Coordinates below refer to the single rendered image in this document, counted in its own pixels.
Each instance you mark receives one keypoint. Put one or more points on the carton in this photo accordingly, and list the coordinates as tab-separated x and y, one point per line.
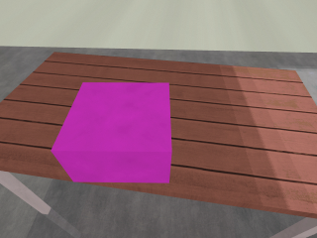
117	132

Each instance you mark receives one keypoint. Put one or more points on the table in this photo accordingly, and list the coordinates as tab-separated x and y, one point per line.
240	135

